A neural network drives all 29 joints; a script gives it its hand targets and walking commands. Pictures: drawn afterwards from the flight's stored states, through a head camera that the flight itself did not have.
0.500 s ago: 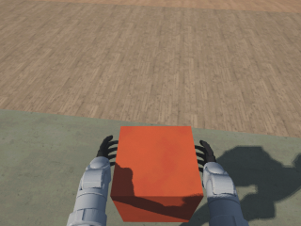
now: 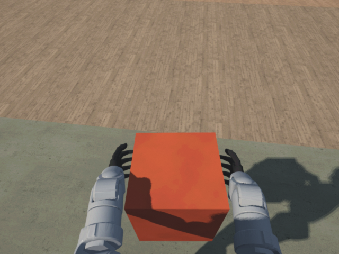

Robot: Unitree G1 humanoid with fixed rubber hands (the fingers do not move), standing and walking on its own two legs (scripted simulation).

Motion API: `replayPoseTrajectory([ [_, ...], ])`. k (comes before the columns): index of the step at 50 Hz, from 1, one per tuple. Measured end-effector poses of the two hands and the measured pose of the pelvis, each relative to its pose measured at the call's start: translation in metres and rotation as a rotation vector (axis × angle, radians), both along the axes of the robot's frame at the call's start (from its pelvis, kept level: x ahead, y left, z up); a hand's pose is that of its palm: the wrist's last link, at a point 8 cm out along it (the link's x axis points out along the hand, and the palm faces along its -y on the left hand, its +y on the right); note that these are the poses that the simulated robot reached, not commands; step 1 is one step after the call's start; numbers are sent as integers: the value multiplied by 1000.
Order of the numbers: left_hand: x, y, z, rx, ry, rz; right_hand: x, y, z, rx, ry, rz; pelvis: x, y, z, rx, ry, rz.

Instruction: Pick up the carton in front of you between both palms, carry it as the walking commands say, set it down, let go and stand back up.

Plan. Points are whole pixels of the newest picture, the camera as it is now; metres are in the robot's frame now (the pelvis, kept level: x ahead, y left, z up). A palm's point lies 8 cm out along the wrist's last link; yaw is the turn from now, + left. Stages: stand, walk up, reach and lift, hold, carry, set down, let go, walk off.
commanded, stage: reach and lift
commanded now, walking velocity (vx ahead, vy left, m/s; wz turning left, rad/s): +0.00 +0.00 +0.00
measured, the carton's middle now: (175, 189) +0.30 +0.00 -0.05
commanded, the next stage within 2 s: hold in 0.48 s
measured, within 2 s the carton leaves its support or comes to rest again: neither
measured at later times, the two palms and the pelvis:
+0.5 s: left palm (115, 168) +0.30 +0.15 +0.04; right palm (236, 175) +0.30 -0.15 +0.04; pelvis +0.01 +0.00 +0.00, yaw +0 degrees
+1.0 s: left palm (114, 168) +0.29 +0.15 +0.06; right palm (239, 174) +0.29 -0.15 +0.05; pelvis +0.00 +0.00 +0.00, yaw +0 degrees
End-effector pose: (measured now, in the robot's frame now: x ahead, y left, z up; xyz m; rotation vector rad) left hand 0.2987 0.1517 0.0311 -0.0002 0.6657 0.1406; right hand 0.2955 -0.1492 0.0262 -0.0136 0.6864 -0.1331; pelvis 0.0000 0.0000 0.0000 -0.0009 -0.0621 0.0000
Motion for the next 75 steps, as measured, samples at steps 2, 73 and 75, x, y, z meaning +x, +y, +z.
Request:
replayPoseTrajectory([
  [2,0,0,1,2,0,-2,0,0,1,-1,0,0,2,0,1,0,-1,0],
  [73,61,11,47,-10,-24,-16,55,12,48,3,-21,-31,70,11,-6,-11,128,-29],
  [75,77,6,49,-20,-18,-17,68,7,49,5,-16,-38,86,9,-8,-25,134,-11],
])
